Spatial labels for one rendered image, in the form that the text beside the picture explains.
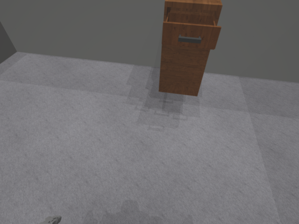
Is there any cabinet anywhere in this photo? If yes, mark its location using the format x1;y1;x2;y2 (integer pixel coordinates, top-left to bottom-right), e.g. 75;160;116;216
159;0;222;96

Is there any handle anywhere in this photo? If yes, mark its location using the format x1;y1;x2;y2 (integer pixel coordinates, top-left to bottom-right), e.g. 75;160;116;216
178;35;201;43

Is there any drawer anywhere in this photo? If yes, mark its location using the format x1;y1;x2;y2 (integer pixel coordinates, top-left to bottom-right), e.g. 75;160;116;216
162;13;221;49

